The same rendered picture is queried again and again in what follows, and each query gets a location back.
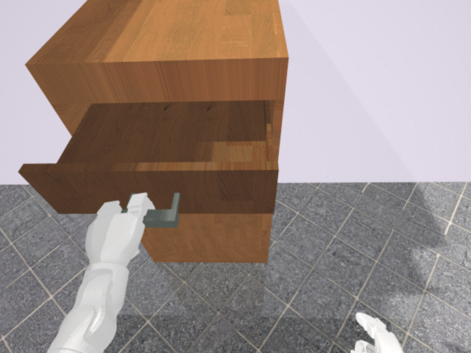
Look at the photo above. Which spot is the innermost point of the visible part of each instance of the right robot hand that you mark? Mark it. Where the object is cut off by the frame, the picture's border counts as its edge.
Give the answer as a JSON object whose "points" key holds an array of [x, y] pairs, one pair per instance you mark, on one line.
{"points": [[385, 342]]}

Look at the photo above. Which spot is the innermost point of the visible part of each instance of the left robot forearm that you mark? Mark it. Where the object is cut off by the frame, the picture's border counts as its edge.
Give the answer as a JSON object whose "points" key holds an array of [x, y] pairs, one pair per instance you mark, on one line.
{"points": [[91, 324]]}

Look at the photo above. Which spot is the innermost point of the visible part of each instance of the cabinet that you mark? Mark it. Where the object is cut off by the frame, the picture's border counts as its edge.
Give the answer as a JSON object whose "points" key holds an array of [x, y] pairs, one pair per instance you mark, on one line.
{"points": [[132, 51]]}

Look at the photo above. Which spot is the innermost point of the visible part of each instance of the handle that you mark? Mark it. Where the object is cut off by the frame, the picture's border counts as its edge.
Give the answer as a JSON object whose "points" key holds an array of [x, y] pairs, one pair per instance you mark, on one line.
{"points": [[161, 218]]}

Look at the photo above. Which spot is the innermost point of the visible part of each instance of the drawer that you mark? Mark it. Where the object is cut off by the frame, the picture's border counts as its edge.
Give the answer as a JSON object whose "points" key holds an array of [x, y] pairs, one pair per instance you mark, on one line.
{"points": [[217, 154]]}

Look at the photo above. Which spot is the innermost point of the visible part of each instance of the left robot hand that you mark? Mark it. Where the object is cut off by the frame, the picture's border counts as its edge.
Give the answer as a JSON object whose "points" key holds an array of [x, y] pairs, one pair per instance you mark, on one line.
{"points": [[114, 236]]}

